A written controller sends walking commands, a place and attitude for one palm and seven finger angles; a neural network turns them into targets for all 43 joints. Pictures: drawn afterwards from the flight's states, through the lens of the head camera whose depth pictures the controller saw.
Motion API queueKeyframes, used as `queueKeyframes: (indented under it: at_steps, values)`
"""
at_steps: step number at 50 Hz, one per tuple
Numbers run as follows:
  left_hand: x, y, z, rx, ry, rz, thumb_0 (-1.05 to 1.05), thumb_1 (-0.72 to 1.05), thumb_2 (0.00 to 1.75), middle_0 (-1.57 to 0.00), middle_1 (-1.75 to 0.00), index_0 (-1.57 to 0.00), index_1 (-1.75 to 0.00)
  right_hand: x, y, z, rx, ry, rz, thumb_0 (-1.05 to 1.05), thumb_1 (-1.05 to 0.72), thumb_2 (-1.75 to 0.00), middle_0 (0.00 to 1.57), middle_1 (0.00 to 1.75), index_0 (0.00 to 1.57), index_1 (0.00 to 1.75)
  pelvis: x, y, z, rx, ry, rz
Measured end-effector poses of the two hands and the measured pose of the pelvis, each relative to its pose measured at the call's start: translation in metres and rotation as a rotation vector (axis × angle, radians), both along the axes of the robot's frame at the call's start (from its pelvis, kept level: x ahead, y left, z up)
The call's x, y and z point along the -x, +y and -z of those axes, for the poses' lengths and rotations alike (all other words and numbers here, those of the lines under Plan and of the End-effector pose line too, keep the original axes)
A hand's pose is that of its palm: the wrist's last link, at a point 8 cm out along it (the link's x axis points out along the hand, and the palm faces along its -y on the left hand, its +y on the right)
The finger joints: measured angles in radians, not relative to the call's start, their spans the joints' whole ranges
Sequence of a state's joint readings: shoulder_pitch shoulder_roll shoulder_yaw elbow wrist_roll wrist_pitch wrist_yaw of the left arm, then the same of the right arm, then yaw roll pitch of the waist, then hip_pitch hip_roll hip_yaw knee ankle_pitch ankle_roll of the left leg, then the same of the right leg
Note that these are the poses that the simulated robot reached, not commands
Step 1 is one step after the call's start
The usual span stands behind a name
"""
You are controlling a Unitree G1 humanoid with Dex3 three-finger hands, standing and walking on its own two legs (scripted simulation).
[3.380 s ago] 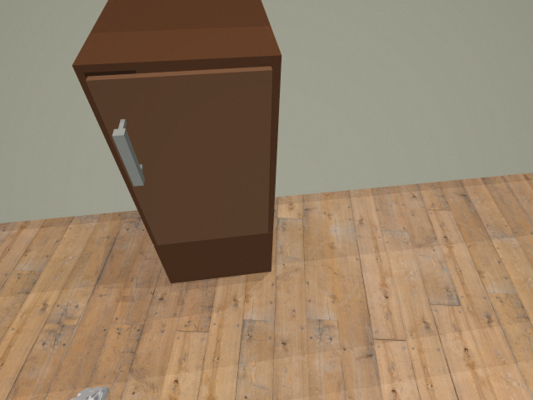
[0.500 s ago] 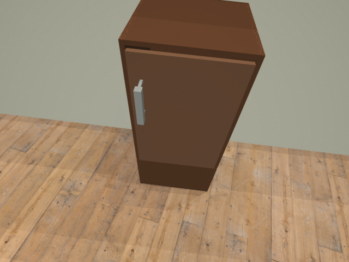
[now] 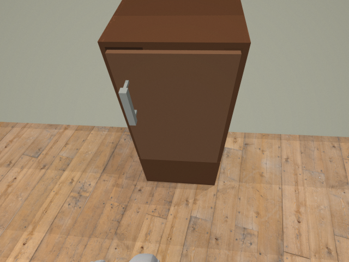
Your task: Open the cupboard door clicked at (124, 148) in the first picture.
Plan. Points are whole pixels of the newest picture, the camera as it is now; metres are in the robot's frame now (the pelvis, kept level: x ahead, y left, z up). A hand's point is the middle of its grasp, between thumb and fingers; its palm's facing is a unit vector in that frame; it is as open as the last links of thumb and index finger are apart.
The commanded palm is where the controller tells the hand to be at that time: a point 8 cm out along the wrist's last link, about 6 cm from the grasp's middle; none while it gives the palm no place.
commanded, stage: come to a stop and stand still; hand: left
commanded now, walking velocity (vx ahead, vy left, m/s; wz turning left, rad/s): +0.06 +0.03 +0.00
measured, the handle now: (130, 103) +0.58 +0.19 -0.03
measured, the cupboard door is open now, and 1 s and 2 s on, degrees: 0 0 0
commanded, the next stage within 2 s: look again from close up in 0.60 s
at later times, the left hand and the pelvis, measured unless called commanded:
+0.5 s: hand out of the picture -0.05 +0.25 -0.18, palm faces +0.01 -0.98 -0.20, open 7.4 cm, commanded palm none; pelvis -0.04 +0.07 +0.00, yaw -2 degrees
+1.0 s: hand out of the picture -0.06 +0.23 -0.18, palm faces -0.02 -0.98 -0.18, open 7.3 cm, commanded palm none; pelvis -0.07 +0.06 +0.00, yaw -1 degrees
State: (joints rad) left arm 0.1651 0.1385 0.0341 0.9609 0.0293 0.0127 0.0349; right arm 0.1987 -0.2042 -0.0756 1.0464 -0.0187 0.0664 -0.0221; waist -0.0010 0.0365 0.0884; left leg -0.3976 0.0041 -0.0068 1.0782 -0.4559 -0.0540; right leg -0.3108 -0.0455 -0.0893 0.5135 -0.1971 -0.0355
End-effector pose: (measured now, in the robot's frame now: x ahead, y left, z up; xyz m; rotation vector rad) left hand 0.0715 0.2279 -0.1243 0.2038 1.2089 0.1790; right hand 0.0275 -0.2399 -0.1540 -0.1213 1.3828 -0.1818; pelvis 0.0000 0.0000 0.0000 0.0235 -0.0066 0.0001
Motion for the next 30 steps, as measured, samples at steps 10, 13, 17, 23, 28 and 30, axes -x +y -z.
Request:
queueKeyframes:
  at_steps: [10, 13, 17, 23, 28, 30]
  values:
    - [0.069, 0.052, 0.027, 0.042, 0.086, -0.054, 0.00, 0.91, 0.90, -0.21, -0.30, -0.20, -0.30, 0.002, 0.034, -0.019, 0.066, -0.130, -0.045, 0.00, -0.91, -0.90, 0.20, 0.30, 0.20, 0.30, 0.029, 0.039, 0.007, 0.028, -0.005, 0.009]
    - [0.087, 0.065, 0.028, 0.057, 0.132, -0.065, 0.00, 0.91, 0.90, -0.20, -0.30, -0.20, -0.30, 0.019, 0.052, -0.029, 0.071, -0.120, -0.042, 0.00, -0.91, -0.90, 0.20, 0.30, 0.20, 0.30, 0.033, 0.049, 0.001, 0.032, -0.009, 0.013]
    - [0.104, 0.075, 0.023, 0.067, 0.165, -0.070, 0.00, 0.91, 0.90, -0.20, -0.30, -0.20, -0.30, 0.037, 0.072, -0.032, 0.063, -0.070, -0.043, 0.00, -0.91, -0.90, 0.20, 0.30, 0.20, 0.30, 0.035, 0.060, -0.006, 0.036, 0.002, 0.011]
    - [0.121, 0.074, 0.020, 0.065, 0.237, -0.046, 0.00, 0.91, 0.90, -0.20, -0.30, -0.20, -0.30, 0.057, 0.084, -0.023, 0.040, -0.025, -0.009, 0.01, -0.92, -0.90, 0.21, 0.30, 0.20, 0.30, 0.037, 0.068, -0.006, 0.014, 0.014, 0.025]
    - [0.118, 0.062, 0.017, 0.058, 0.235, -0.027, 0.00, 0.91, 0.90, -0.20, -0.30, -0.20, -0.30, 0.077, 0.089, -0.010, -0.002, 0.017, 0.029, 0.01, -0.92, -0.90, 0.21, 0.30, 0.20, 0.30, 0.039, 0.068, -0.004, 0.014, 0.010, 0.030]
    - [0.115, 0.056, 0.014, 0.061, 0.217, -0.017, 0.00, 0.91, 0.90, -0.20, -0.30, -0.20, -0.30, 0.083, 0.092, -0.008, -0.018, 0.028, 0.035, 0.01, -0.92, -0.90, 0.20, 0.30, 0.20, 0.30, 0.040, 0.067, -0.005, 0.019, 0.006, 0.026]
